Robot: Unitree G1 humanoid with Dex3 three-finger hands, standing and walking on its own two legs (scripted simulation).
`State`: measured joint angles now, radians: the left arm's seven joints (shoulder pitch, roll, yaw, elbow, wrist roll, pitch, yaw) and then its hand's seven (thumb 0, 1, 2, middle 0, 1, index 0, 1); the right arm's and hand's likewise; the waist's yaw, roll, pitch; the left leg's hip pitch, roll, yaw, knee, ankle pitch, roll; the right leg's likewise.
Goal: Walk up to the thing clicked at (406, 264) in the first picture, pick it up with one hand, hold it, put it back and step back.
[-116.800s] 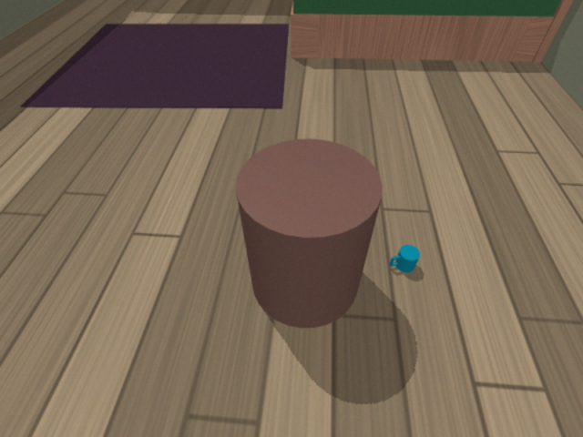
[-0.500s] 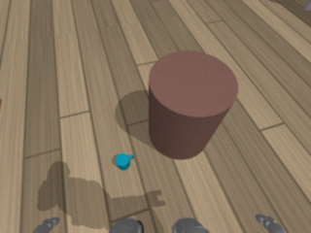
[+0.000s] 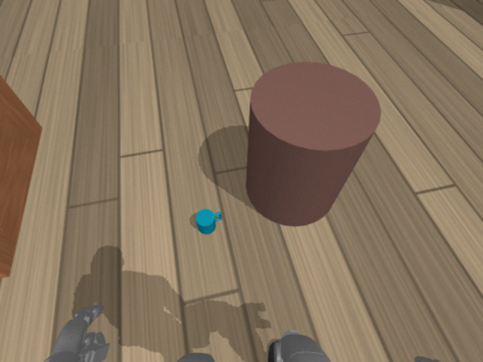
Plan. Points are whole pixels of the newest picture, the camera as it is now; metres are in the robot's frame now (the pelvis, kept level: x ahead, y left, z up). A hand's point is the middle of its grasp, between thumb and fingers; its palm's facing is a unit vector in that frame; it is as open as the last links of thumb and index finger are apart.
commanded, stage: step back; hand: left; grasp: from above
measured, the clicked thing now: (209, 220) +0.68 +0.16 -0.71
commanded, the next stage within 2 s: none
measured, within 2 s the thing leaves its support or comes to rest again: neither
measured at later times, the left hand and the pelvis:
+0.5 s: hand out of the picture -0.06 +0.24 -0.13, palm faces -0.04 -0.90 -0.42, open 7.4 cm; pelvis -0.16 -0.03 +0.01, yaw -2 degrees
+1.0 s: hand out of the picture -0.23 +0.22 -0.14, palm faces -0.06 -0.91 -0.42, open 7.3 cm; pelvis -0.34 -0.05 +0.00, yaw -3 degrees
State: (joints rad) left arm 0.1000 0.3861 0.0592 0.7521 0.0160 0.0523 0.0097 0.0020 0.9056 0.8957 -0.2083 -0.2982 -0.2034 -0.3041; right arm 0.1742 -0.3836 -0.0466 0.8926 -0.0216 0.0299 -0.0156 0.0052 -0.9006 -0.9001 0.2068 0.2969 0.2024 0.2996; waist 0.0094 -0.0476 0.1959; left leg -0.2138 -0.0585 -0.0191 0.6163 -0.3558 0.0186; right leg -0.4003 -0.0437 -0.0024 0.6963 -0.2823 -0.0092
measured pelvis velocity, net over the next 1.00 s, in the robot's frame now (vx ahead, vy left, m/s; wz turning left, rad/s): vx -0.34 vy -0.05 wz -0.05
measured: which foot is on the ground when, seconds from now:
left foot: down 0.00-0.34, up 0.36-0.62, down 0.64-0.98, up 1.00-1.00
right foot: up 0.00-0.30, down 0.32-0.64, up 0.66-0.94, down 0.96-1.00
